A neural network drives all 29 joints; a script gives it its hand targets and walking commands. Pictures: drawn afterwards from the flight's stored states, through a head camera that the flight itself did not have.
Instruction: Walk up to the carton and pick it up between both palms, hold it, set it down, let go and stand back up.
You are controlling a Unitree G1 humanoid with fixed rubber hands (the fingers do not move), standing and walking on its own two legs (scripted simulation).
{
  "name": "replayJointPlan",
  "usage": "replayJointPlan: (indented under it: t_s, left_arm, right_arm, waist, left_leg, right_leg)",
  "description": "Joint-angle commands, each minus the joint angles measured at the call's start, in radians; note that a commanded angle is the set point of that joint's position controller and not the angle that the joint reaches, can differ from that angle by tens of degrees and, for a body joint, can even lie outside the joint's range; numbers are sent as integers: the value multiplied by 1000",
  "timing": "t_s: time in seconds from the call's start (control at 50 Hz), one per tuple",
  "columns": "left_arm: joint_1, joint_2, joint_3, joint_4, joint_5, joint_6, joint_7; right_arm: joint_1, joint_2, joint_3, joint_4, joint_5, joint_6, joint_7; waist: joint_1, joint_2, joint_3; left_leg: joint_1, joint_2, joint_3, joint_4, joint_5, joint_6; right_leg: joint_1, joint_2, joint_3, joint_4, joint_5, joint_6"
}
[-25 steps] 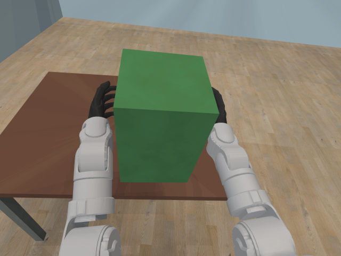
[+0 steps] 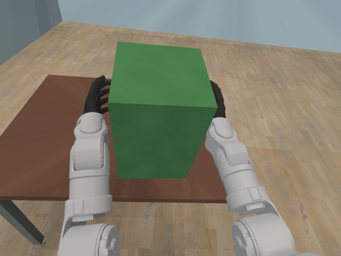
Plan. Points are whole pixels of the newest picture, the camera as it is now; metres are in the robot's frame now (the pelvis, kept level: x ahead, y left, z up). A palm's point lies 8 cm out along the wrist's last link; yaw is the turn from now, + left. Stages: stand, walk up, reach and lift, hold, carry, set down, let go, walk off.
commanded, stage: hold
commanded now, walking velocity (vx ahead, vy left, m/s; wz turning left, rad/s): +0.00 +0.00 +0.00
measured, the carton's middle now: (156, 118) +0.37 +0.00 +0.16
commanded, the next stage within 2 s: none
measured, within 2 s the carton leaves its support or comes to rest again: neither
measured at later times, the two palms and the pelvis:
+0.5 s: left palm (90, 109) +0.35 +0.13 +0.20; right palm (214, 112) +0.35 -0.13 +0.19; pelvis -0.01 -0.01 +0.00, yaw +0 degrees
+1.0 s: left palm (86, 114) +0.35 +0.14 +0.20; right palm (211, 117) +0.34 -0.13 +0.18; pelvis -0.01 +0.00 +0.00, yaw +0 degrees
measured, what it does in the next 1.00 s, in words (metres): stands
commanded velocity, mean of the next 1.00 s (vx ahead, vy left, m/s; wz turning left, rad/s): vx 0.00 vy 0.00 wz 0.00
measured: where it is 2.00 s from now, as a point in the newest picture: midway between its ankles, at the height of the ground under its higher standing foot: outside the picture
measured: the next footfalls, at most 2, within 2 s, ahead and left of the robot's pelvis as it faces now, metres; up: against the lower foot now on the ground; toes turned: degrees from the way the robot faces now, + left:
none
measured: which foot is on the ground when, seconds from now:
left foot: down 0.00-1.00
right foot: down 0.00-1.00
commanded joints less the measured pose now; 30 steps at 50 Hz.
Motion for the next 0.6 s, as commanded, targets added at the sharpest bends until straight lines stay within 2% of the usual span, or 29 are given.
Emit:
replayJointPlan:
  t_s: [0.0,0.02,0.06,0.08,0.14,0.16,0.18,0.2,0.26,0.28,0.3,0.32,0.34,0.36,0.38,0.4,0.46,0.48,0.54,0.58]
  left_arm:
    - [-561,-551,-539,-98,-125,-19,-152]
    - [-537,-541,-511,-62,-106,1,-159]
    - [-559,-559,-522,-95,-115,20,-164]
    - [-604,-557,-527,-125,-125,18,-160]
    - [-631,-549,-485,-49,-108,29,-163]
    - [-642,-546,-475,-44,-108,30,-166]
    - [-645,-560,-478,-45,-111,34,-165]
    - [-664,-556,-480,-58,-114,30,-163]
    - [-673,-550,-486,-55,-128,22,-159]
    - [-703,-550,-491,-62,-132,17,-160]
    - [-685,-535,-453,-18,-107,23,-164]
    - [-665,-542,-453,-27,-109,26,-168]
    - [-660,-524,-430,-7,-96,30,-173]
    - [-660,-526,-427,-32,-100,29,-178]
    - [-637,-514,-421,-43,-97,31,-183]
    - [-620,-497,-401,-27,-81,39,-189]
    - [-626,-499,-385,-34,-63,47,-208]
    - [-602,-507,-396,-46,-73,49,-213]
    - [-571,-480,-396,-70,-71,49,-227]
    - [-599,-479,-427,-130,-80,45,-230]
  right_arm:
    - [-656,512,418,-296,66,-31,104]
    - [-672,498,405,-291,61,-24,104]
    - [-706,505,395,-318,62,-26,113]
    - [-709,516,382,-298,59,-24,118]
    - [-759,504,324,-273,13,-25,135]
    - [-758,508,306,-262,4,-24,138]
    - [-799,511,308,-296,6,-35,142]
    - [-791,529,310,-280,1,-31,140]
    - [-807,549,335,-285,12,-31,136]
    - [-812,554,334,-281,14,-29,134]
    - [-801,552,327,-248,1,-18,134]
    - [-814,566,341,-285,1,-26,133]
    - [-789,549,325,-237,-1,-17,130]
    - [-776,561,328,-238,-3,-17,129]
    - [-755,561,344,-239,5,-17,125]
    - [-754,546,348,-225,12,-13,121]
    - [-738,548,331,-216,11,-11,113]
    - [-760,552,353,-272,17,-21,109]
    - [-721,553,387,-289,32,-16,91]
    - [-680,545,391,-282,39,-13,86]
  waist:
    - [-12,108,-362]
    - [3,98,-320]
    - [10,110,-346]
    - [11,120,-341]
    - [14,101,-308]
    - [5,98,-308]
    - [16,115,-339]
    - [9,106,-341]
    - [16,80,-399]
    - [9,89,-421]
    - [25,81,-367]
    - [35,66,-393]
    - [26,81,-363]
    - [24,67,-380]
    - [25,62,-391]
    - [35,64,-371]
    - [19,79,-317]
    - [23,61,-344]
    - [11,53,-349]
    - [-8,85,-352]
  left_leg:
    - [93,-28,17,-16,355,-63]
    - [60,-29,23,-37,285,-50]
    - [48,-21,31,-56,241,-48]
    - [36,-20,33,-64,228,-49]
    - [13,-12,46,-92,112,-33]
    - [11,-14,51,-98,84,-27]
    - [10,-12,50,-96,88,-26]
    - [16,-14,56,-92,89,-23]
    - [33,-20,54,-70,153,-22]
    - [29,-24,54,-68,143,-22]
    - [5,-29,59,-82,106,-12]
    - [4,-30,63,-81,109,-3]
    - [-5,-33,64,-87,92,-4]
    - [-1,-34,66,-87,115,-4]
    - [10,-38,68,-75,162,-4]
    - [14,-38,68,-74,172,-5]
    - [5,-42,70,-77,170,-9]
    - [17,-41,69,-69,199,-8]
    - [42,-49,65,-49,255,-7]
    - [64,-47,62,-48,266,-26]
  right_leg:
    - [138,50,-16,20,261,35]
    - [131,45,-13,9,199,32]
    - [133,49,-22,11,136,24]
    - [118,48,-25,12,101,20]
    - [89,44,-29,-3,-1,15]
    - [86,37,-28,-2,-4,18]
    - [97,38,-31,4,6,15]
    - [96,38,-30,6,9,18]
    - [122,40,-23,15,85,30]
    - [125,38,-23,17,77,34]
    - [117,31,-22,9,42,35]
    - [131,32,-22,14,56,38]
    - [134,27,-18,10,48,35]
    - [159,31,-20,16,71,39]
    - [183,31,-17,22,138,42]
    - [192,31,-18,20,140,42]
    - [183,26,-22,10,133,45]
    - [200,31,-27,16,169,47]
    - [241,24,-23,26,289,59]
    - [230,25,-31,34,295,60]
